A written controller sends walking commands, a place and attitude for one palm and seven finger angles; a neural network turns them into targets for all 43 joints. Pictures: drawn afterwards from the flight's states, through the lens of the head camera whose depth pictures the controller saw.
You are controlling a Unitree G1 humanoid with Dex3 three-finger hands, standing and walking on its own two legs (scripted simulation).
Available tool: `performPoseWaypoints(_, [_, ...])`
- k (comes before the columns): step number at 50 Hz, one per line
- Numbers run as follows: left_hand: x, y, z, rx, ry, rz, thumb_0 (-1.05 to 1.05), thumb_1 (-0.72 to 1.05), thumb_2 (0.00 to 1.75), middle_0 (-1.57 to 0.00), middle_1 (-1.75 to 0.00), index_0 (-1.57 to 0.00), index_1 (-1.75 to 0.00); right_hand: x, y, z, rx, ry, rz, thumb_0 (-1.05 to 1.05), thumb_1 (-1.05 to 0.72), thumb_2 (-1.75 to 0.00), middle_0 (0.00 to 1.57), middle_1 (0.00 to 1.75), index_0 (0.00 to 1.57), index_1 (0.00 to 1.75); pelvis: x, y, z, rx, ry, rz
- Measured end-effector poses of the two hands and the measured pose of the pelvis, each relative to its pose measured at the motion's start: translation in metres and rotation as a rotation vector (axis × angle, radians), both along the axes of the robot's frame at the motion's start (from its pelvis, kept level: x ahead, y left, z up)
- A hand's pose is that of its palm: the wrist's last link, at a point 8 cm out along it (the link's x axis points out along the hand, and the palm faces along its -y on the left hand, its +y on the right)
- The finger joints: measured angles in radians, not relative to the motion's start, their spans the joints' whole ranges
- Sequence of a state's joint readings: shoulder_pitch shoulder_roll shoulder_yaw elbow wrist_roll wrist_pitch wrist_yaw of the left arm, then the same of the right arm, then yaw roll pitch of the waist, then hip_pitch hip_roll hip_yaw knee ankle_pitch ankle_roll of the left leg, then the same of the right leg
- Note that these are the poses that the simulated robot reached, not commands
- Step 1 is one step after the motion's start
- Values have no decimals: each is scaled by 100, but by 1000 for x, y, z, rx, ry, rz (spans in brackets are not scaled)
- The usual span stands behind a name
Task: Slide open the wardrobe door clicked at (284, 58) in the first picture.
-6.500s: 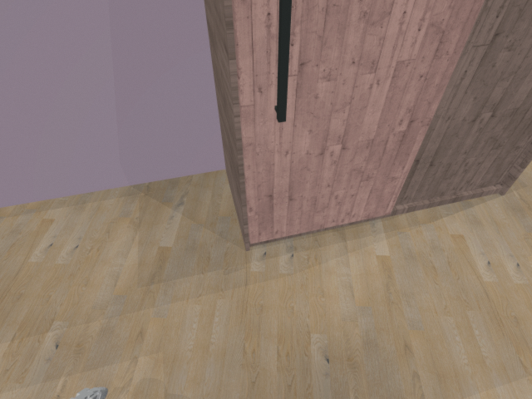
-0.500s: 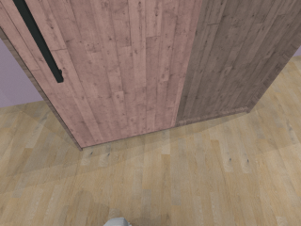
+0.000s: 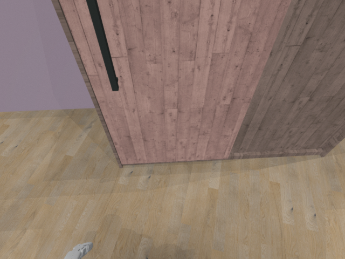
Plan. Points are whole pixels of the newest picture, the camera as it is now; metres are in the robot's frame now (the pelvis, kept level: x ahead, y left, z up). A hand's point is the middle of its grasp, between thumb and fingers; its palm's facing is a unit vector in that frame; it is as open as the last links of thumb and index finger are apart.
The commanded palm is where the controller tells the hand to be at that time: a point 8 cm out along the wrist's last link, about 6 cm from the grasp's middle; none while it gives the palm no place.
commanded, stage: turn to face it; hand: left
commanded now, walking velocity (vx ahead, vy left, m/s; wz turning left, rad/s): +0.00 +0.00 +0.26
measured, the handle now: (105, 44) +0.71 +0.24 +0.12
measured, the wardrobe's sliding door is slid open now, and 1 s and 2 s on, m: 0.00 0.00 0.00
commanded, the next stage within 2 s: take the last steps up to it in 0.08 s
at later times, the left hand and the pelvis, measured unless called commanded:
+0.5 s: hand out of the picture -0.09 +0.20 -0.17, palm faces +0.27 -0.94 -0.20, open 7.4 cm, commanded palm none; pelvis +0.00 +0.03 +0.00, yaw +10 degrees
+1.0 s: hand (90, 216) +0.26 +0.26 -0.17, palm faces +0.10 -0.98 -0.17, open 7.4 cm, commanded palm none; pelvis +0.16 +0.07 -0.02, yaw +8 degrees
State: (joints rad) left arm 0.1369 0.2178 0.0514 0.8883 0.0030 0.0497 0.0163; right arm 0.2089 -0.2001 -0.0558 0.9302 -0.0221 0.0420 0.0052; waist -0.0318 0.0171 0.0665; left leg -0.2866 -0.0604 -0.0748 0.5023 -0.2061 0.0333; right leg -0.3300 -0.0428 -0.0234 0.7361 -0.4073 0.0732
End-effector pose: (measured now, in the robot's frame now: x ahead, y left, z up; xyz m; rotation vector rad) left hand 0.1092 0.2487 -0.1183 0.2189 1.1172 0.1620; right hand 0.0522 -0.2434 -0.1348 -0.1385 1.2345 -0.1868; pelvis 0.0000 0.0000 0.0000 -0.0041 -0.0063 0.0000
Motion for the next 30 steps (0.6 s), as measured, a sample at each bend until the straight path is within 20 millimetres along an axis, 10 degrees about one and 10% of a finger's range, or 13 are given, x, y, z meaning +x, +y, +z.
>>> performPoseWaypoints(16, [-118, -31, -1, -28, 117, 186, 1, 91, 89, -20, -30, -21, -30, -2, -25, -4, 5, 99, 118, 0, -91, -90, 20, 30, 20, 30, -12, -17, 6, 32, -10, 128])
performPoseWaypoints(25, [-213, 1, -25, -104, 335, 339, 1, 90, 89, -20, -30, -21, -30, 62, 35, 10, -40, -15, 258, 0, -91, -90, 20, 30, 19, 30, 0, 29, -1, -3, 7, 168])
performPoseWaypoints(30, [-214, 26, -31, -125, 432, 318, 1, 91, 89, -20, -30, -20, -30, 70, 74, 15, -32, -78, 231, 0, -91, -90, 20, 30, 20, 30, 15, 54, 0, -9, -15, 144])
